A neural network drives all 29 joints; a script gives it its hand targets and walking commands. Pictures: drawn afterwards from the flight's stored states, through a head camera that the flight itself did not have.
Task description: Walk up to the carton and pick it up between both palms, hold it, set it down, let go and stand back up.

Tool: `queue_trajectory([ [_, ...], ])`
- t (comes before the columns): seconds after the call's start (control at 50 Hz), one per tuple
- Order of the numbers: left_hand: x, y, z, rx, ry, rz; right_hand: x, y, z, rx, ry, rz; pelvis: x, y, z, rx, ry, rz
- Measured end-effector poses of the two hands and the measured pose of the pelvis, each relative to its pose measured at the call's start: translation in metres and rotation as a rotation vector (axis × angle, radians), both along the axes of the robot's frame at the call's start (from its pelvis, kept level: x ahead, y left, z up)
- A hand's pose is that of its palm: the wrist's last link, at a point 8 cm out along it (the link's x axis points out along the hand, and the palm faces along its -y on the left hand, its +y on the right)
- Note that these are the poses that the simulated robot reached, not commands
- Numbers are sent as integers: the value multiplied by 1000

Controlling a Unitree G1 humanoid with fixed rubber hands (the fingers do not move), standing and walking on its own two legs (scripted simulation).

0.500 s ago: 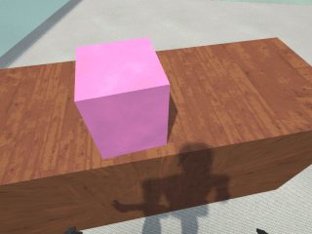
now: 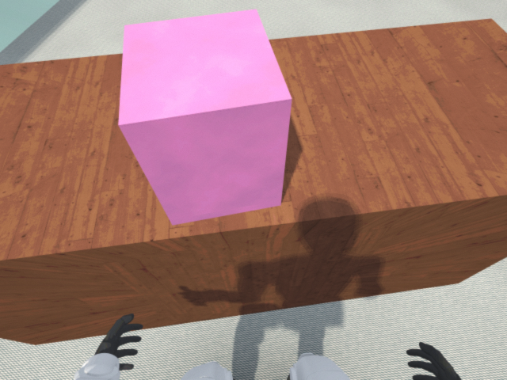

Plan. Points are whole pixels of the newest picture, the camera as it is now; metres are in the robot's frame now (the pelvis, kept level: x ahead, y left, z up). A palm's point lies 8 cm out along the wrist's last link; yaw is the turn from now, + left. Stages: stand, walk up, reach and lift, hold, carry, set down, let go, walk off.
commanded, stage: reach and lift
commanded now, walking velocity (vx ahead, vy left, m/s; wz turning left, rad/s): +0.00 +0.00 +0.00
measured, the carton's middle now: (211, 125) +0.49 +0.08 +0.09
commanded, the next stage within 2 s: none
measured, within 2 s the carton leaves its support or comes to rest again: neither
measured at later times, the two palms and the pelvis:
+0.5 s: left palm (94, 332) +0.19 +0.25 -0.03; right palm (421, 358) +0.15 -0.22 -0.05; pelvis +0.00 +0.00 +0.03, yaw +1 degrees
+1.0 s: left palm (92, 309) +0.22 +0.25 +0.00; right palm (403, 299) +0.22 -0.20 +0.00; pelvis +0.04 +0.00 +0.03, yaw +2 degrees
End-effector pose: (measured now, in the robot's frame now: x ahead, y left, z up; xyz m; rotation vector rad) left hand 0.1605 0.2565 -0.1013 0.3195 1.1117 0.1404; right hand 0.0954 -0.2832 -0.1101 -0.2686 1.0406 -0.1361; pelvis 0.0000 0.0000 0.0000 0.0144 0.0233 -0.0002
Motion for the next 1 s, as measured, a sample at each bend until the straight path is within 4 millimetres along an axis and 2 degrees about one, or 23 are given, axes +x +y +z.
queue_trajectory([
  [0.08, 39, -19, 17, -46, -98, -41, 50, 3, 12, 7, -160, 1, -7, -2, -1, -13, -6, 13],
  [0.14, 50, -31, 37, -76, -182, -68, 67, 6, 33, 13, -263, -14, -3, -5, 5, -19, -27, 18],
  [0.2, 46, -35, 52, -92, -244, -54, 67, 8, 54, 6, -312, -8, 5, -9, 13, -15, -60, 25],
  [0.26, 36, -31, 55, -99, -259, -24, 59, 10, 65, -13, -317, -2, 9, -12, 18, -10, -96, 34],
  [0.34, 25, -23, 55, -89, -244, 0, 48, 19, 69, -9, -296, -10, 5, -11, 22, -7, -130, 38],
  [0.44, 25, -12, 66, -66, -265, 5, 44, 47, 65, 69, -284, -19, -3, -5, 25, -8, -130, 27],
  [0.54, 37, -6, 83, -55, -333, 1, 57, 68, 66, 133, -324, -8, -2, 4, 28, -8, -102, 17],
  [0.62, 46, -9, 89, -84, -385, 4, 71, 68, 77, 122, -389, 2, 8, 8, 30, -8, -83, 13],
  [0.8, 53, -18, 85, -156, -488, 47, 93, 59, 103, 79, -437, 44, 31, 3, 33, -14, -86, 17],
  [0.9, 54, -16, 88, -140, -527, 63, 107, 68, 110, 114, -466, 47, 37, -1, 34, -17, -83, 26],
  [1.0, 57, -11, 106, -114, -588, 53, 121, 86, 112, 184, -522, 44, 42, 0, 35, -19, -73, 36],
])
